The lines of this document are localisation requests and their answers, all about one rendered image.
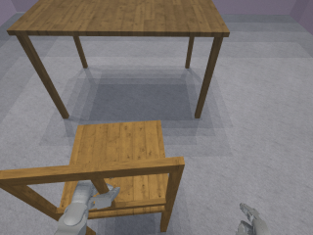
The left robot hand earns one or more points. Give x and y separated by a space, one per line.
85 189

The table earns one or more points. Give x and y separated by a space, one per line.
133 18

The right robot hand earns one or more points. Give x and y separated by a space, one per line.
257 227

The robot left forearm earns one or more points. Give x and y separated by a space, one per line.
74 220

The chair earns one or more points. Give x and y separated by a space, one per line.
129 155

